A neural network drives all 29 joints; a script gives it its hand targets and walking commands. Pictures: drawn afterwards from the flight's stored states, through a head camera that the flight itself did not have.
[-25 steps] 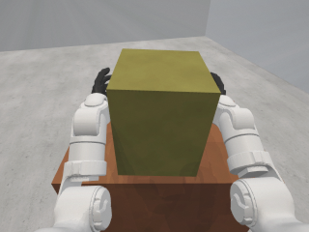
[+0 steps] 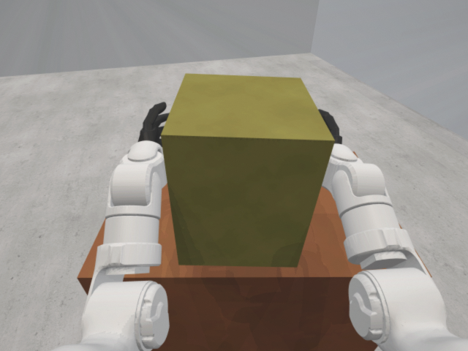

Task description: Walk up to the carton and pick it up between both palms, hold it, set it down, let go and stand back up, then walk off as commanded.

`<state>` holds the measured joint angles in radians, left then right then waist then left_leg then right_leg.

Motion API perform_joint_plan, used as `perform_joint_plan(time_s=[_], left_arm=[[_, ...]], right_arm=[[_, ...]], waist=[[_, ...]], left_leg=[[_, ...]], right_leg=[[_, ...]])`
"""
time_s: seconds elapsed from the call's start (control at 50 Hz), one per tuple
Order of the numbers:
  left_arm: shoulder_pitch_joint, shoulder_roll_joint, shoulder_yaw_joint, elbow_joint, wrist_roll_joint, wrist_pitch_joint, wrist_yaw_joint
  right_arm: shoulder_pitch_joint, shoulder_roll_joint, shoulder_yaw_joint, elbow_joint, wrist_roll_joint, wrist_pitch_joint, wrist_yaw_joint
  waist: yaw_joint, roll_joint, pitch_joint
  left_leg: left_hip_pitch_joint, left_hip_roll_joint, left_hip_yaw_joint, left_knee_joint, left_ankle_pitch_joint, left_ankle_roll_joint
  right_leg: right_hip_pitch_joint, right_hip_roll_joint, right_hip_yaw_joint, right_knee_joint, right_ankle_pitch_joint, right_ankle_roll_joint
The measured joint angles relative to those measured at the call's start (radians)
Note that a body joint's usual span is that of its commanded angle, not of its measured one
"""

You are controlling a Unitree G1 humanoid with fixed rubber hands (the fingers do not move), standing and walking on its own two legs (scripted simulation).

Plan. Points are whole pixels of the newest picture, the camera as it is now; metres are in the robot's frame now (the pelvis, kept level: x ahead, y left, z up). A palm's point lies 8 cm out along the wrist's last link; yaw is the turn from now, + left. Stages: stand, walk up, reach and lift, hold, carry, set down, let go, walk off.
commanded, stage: hold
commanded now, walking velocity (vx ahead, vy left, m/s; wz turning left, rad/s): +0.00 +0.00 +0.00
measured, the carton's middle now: (240, 169) +0.38 +0.01 +0.19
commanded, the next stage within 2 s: none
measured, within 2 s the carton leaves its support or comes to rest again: neither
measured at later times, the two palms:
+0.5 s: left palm (151, 148) +0.38 +0.15 +0.23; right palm (328, 153) +0.39 -0.14 +0.21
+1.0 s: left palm (151, 148) +0.38 +0.15 +0.23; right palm (328, 153) +0.39 -0.14 +0.21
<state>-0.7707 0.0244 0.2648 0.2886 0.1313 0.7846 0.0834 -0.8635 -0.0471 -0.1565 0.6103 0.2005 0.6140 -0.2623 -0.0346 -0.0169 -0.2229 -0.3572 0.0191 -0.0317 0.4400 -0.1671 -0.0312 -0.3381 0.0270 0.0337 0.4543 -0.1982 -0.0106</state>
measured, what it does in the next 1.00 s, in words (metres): stands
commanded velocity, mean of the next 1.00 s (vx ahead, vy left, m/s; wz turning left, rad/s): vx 0.00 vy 0.00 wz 0.00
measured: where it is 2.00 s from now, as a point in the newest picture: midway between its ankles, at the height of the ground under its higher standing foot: outside the picture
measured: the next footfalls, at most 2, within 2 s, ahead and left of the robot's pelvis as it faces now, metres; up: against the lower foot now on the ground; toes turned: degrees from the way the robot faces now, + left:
none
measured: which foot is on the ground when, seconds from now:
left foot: down 0.00-1.00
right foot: down 0.00-1.00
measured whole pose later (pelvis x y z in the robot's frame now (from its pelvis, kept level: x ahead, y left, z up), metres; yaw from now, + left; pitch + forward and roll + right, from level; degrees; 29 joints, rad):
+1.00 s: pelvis +0.00 +0.00 +0.00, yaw +0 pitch +5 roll +0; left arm -0.77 0.02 0.26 0.29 0.13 0.78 0.08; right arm -0.86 -0.05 -0.16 0.61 0.20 0.62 -0.26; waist -0.03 -0.02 -0.22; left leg -0.36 0.02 -0.03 0.44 -0.17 -0.03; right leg -0.34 0.03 0.03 0.45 -0.20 -0.01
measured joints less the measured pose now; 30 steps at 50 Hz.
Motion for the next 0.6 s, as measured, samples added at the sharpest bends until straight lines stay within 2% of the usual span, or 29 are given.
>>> perform_joint_plan(time_s=[0.6], left_arm=[[0.0, 0.0, 0.0, 0.0, 0.0, 0.0, 0.0]], right_arm=[[0.0, 0.0, 0.0, 0.0, 0.0, 0.002, 0.0]], waist=[[0.0, 0.0, 0.0]], left_leg=[[0.0, 0.0, 0.0, 0.0, 0.0, 0.0]], right_leg=[[0.0, 0.0, 0.0, 0.0, 0.0, 0.0]])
